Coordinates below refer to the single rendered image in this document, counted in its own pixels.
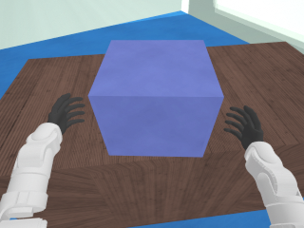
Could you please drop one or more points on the left robot forearm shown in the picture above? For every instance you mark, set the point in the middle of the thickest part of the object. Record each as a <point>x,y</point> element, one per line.
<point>28,185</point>

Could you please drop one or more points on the carton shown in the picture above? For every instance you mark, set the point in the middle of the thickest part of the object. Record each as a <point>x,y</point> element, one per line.
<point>156,98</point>

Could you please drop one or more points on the pedestal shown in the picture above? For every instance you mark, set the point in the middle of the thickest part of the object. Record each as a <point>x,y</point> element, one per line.
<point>88,188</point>

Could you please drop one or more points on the right robot forearm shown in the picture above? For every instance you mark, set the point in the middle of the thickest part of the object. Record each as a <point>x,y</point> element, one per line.
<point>277,186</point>

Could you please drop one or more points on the robot right hand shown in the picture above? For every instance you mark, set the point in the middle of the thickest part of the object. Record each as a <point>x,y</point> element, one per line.
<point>249,126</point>

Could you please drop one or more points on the robot left upper arm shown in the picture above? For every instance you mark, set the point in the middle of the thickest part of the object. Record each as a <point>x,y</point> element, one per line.
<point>24,223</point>

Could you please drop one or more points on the robot left hand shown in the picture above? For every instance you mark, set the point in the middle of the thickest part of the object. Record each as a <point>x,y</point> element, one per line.
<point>59,113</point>

